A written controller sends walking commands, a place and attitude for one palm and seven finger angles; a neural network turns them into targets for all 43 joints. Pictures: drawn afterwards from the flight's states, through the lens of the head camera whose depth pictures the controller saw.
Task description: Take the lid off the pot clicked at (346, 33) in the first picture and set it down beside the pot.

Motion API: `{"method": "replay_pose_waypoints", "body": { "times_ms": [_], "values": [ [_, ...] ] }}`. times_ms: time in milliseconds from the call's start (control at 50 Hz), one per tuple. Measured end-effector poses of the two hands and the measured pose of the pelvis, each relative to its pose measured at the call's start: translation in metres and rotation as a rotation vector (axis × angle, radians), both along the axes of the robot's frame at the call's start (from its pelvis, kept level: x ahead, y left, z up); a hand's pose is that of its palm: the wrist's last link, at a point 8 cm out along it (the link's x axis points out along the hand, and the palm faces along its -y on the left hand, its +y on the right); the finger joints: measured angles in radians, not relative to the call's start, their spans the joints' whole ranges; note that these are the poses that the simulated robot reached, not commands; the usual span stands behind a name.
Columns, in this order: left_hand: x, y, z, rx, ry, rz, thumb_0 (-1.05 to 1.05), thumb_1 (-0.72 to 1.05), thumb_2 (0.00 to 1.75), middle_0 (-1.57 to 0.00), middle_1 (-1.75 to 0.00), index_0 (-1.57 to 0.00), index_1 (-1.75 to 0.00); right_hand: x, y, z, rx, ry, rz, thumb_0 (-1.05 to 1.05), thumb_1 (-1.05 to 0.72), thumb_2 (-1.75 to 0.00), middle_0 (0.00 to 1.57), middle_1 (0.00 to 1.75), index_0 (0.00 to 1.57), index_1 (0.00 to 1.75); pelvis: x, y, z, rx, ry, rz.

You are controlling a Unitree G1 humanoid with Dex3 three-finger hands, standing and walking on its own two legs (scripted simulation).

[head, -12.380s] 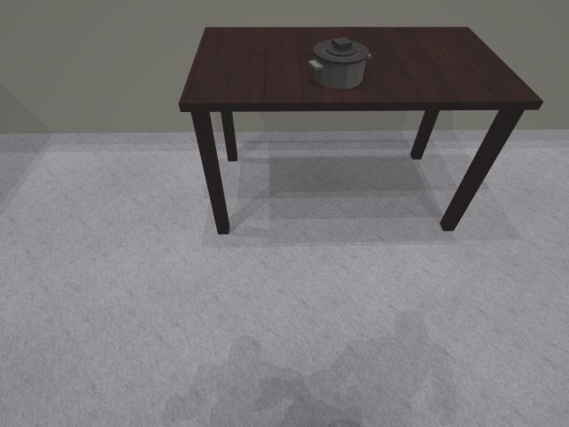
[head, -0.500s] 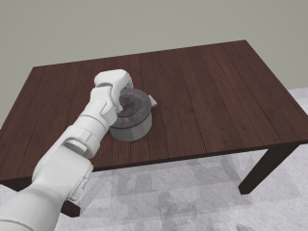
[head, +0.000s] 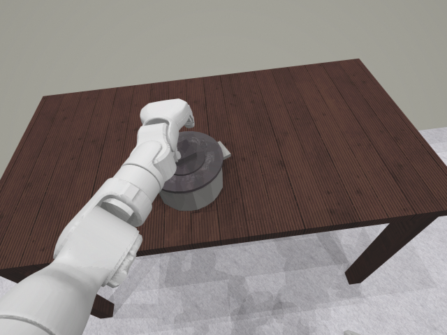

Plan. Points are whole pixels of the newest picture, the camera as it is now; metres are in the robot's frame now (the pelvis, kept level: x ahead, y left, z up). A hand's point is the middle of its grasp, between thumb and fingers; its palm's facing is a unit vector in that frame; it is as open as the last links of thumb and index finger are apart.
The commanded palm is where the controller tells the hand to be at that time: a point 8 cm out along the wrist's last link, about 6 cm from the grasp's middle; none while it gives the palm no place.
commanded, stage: move the open hand above the knob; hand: left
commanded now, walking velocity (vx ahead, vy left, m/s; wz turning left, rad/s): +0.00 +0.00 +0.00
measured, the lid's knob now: (182, 152) +0.49 +0.08 +0.03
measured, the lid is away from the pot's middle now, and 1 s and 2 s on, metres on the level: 0.00 0.00 0.00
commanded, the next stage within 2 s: lower the open fingers around the knob in 0.32 s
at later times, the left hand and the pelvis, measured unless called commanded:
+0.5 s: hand (183, 141) +0.46 +0.07 +0.10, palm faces -0.28 -0.07 -0.96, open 10.2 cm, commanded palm +0.45 +0.08 +0.15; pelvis -0.01 +0.00 +0.00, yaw +0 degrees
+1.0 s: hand (179, 154) +0.46 +0.08 +0.06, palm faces -0.34 -0.09 -0.94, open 10.2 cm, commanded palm +0.46 +0.09 +0.12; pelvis -0.01 -0.01 +0.00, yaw +0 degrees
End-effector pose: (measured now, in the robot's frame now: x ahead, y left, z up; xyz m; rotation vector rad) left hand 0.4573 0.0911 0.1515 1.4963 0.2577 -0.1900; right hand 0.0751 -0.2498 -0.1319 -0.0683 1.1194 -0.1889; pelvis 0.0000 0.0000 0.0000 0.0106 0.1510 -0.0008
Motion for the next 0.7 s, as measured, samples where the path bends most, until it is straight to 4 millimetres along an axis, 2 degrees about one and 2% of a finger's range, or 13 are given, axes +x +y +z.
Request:
{"method": "replay_pose_waypoints", "body": {
  "times_ms": [140, 280, 380, 480, 620, 700],
  "values": [
    [-0.008, -0.002, 0.004, -0.009, -0.016, -0.031, 0.00, -0.28, 1.38, -0.83, -0.08, -0.83, -0.08, 0.036, 0.011, 0.005, 0.009, -0.084, 0.048, 0.01, -0.91, -0.90, 0.19, 0.30, 0.20, 0.30, -0.001, 0.003, -0.001, 0.000, -0.008, 0.014],
    [-0.011, -0.007, 0.006, -0.007, -0.014, -0.027, 0.00, -0.28, 1.38, -0.83, -0.08, -0.83, -0.08, 0.047, 0.018, 0.008, 0.021, -0.104, 0.067, 0.01, -0.91, -0.90, 0.19, 0.30, 0.20, 0.30, -0.003, 0.004, -0.002, 0.002, -0.010, 0.018],
    [-0.011, -0.016, 0.006, 0.001, -0.016, -0.034, 0.00, -0.28, 1.38, -0.83, -0.08, -0.83, -0.08, 0.037, 0.018, 0.004, 0.024, -0.078, 0.060, 0.01, -0.91, -0.90, 0.19, 0.30, 0.20, 0.30, -0.005, 0.004, -0.002, 0.003, -0.010, 0.016],
    [-0.007, -0.021, 0.003, -0.006, -0.004, -0.019, 0.00, -0.28, 1.38, -0.83, -0.08, -0.83, -0.08, 0.018, 0.014, 0.000, 0.016, -0.037, 0.030, 0.01, -0.91, -0.90, 0.19, 0.30, 0.20, 0.30, -0.007, 0.002, -0.002, 0.004, -0.008, 0.007],
    [-0.003, -0.019, -0.005, -0.002, 0.018, 0.001, 0.00, -0.28, 1.38, -0.83, -0.08, -0.83, -0.08, -0.013, 0.002, -0.003, -0.003, 0.022, -0.015, 0.01, -0.91, -0.90, 0.19, 0.30, 0.20, 0.30, -0.007, -0.001, -0.001, 0.005, -0.002, -0.007],
    [-0.004, -0.018, -0.013, -0.016, 0.034, -0.009, 0.00, -0.28, 1.38, -0.83, -0.08, -0.83, -0.08, -0.024, -0.005, -0.003, -0.019, 0.041, -0.031, 0.01, -0.91, -0.90, 0.19, 0.30, 0.20, 0.30, -0.007, -0.003, -0.001, 0.004, -0.001, -0.007]
  ]
}}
